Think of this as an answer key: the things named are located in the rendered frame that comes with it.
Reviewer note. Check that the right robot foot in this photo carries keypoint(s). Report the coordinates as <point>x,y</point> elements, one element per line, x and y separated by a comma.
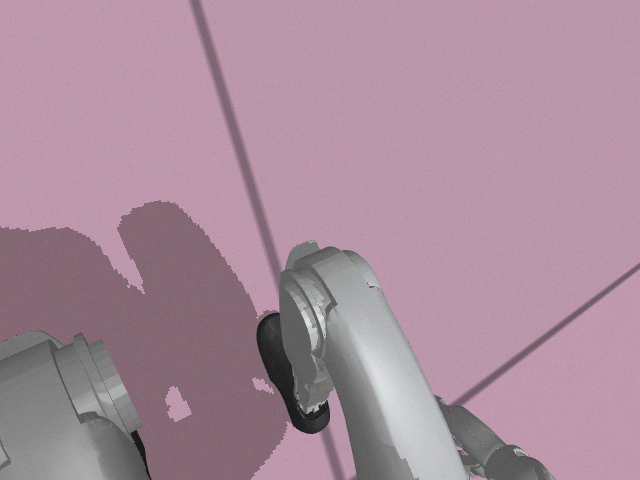
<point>279,369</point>

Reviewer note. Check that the right robot arm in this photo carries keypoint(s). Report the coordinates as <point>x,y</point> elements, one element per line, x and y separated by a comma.
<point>510,462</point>

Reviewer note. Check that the right robot hand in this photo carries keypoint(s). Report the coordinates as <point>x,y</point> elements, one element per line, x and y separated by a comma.
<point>469,433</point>

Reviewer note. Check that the left robot foot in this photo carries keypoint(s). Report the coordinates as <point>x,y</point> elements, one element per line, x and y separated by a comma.
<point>140,448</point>

